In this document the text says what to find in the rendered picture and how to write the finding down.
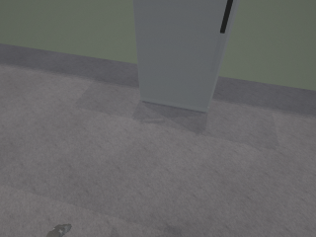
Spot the fridge door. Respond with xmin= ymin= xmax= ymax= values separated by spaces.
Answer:
xmin=133 ymin=0 xmax=237 ymax=109

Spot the robot left hand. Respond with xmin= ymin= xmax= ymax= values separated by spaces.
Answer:
xmin=44 ymin=223 xmax=72 ymax=237

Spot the handle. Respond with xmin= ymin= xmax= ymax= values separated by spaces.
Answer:
xmin=220 ymin=0 xmax=233 ymax=34

